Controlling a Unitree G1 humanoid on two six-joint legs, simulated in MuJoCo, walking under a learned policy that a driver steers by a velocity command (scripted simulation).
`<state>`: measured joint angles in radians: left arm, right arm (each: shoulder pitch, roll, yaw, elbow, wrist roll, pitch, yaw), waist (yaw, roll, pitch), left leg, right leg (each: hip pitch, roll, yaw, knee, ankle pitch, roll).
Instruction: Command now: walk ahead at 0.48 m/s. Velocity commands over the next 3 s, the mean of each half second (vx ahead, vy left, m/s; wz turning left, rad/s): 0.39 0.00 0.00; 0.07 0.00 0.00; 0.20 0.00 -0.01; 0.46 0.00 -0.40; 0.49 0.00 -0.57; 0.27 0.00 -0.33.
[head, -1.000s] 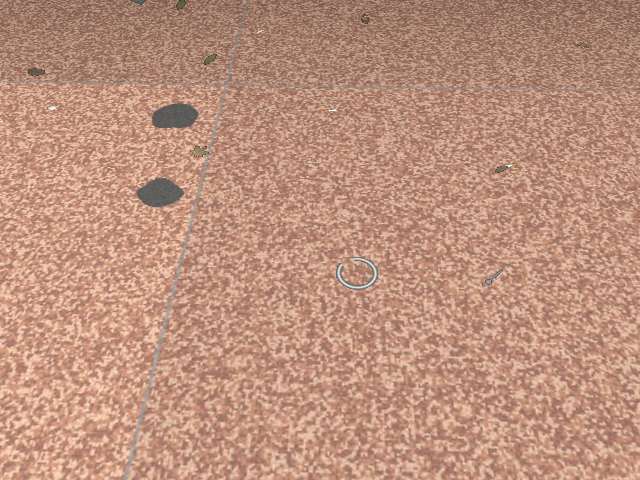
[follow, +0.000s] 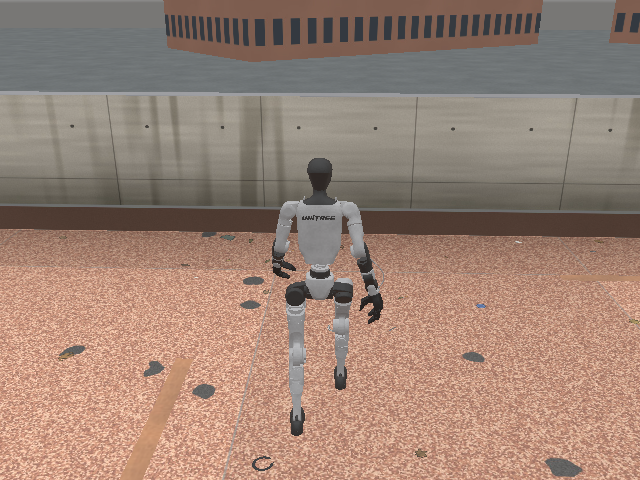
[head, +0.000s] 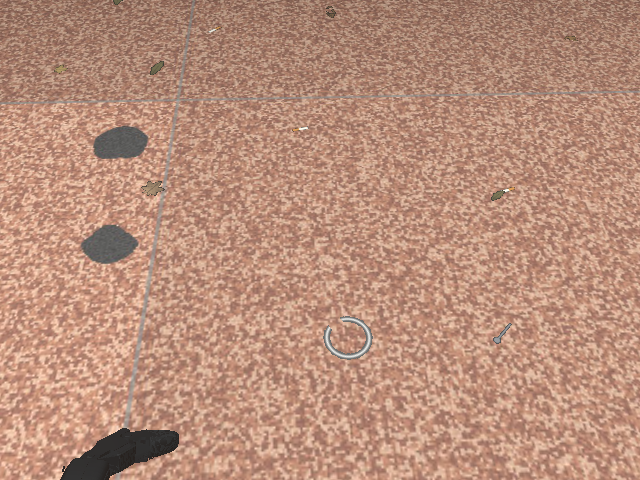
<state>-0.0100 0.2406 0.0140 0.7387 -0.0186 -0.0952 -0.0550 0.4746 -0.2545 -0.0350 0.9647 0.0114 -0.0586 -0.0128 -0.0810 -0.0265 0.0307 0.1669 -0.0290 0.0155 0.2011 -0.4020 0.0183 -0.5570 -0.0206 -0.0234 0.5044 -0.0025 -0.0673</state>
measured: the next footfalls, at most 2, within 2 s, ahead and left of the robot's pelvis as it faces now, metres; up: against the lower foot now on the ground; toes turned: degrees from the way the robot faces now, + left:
right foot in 0.02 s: +0.20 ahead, -0.11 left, +0.00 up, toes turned -2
left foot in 0.50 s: +0.45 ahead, +0.11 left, +0.00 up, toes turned +1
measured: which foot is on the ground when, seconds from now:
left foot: down 0.00-0.04, up 0.06-0.48, down 0.50-1.00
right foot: up 0.00-0.00, down 0.02-0.52, up 0.54-0.78, down 0.80-1.00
